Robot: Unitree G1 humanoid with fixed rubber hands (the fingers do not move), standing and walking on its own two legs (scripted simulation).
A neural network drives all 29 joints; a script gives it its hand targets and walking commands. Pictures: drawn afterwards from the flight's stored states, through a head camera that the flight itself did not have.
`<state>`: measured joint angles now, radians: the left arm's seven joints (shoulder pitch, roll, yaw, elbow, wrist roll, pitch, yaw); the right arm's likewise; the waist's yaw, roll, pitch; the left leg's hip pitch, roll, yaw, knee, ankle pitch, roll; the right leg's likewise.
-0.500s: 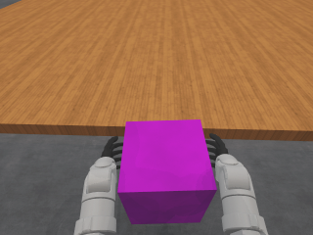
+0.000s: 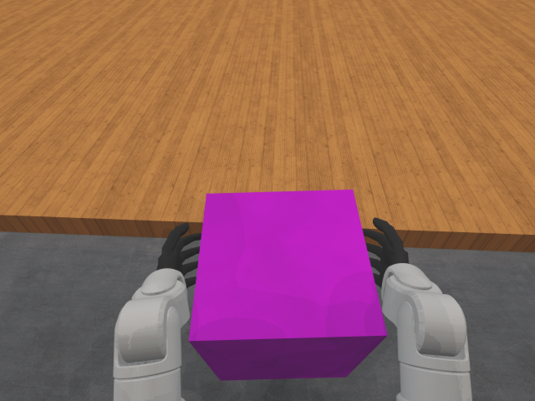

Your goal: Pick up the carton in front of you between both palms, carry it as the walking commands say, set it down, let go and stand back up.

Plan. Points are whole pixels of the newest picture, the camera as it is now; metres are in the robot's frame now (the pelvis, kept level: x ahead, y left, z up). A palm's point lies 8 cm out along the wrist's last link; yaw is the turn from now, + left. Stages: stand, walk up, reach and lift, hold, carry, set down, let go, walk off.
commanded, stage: carry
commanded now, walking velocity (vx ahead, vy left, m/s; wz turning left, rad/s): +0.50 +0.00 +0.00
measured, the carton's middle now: (281, 292) +0.28 +0.00 +0.02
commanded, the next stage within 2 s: none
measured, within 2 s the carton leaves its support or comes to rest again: neither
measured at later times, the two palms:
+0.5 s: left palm (227, 154) +0.51 +0.10 +0.11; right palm (385, 147) +0.53 -0.20 +0.11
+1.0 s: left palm (241, 55) +0.93 +0.10 +0.13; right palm (353, 57) +0.90 -0.20 +0.14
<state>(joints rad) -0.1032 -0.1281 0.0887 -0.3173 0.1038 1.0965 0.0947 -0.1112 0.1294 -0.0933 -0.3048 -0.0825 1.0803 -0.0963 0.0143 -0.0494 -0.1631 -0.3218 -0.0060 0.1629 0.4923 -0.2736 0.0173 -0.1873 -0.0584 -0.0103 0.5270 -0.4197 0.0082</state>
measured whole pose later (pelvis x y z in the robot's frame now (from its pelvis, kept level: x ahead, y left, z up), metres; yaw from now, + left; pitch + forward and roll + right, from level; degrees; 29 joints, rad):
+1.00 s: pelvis +0.57 -0.02 +0.00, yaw -2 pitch +5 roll +0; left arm -0.59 -0.09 0.25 -0.33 0.03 1.31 0.17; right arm -0.56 0.08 -0.24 -0.32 0.01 1.28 -0.18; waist -0.06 -0.02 0.07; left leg -0.39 -0.01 0.21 0.47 -0.18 0.12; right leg -0.55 -0.03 -0.03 1.03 -0.39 -0.04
